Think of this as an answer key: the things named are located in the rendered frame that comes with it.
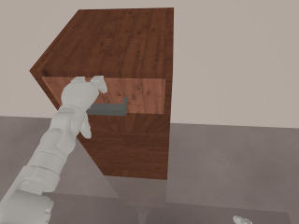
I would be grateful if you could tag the left robot hand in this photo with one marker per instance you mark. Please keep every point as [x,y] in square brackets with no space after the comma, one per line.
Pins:
[83,93]

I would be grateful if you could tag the drawer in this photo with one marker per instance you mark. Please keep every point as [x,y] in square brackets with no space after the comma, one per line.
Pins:
[144,95]

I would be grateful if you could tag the left robot upper arm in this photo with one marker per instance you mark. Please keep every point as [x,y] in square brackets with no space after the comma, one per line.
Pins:
[25,207]

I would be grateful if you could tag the handle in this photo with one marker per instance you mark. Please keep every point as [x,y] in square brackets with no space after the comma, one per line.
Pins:
[108,109]

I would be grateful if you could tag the robot left forearm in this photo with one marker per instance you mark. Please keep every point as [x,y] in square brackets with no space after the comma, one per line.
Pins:
[42,172]

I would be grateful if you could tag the cabinet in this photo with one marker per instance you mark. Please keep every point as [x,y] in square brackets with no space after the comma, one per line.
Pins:
[118,43]

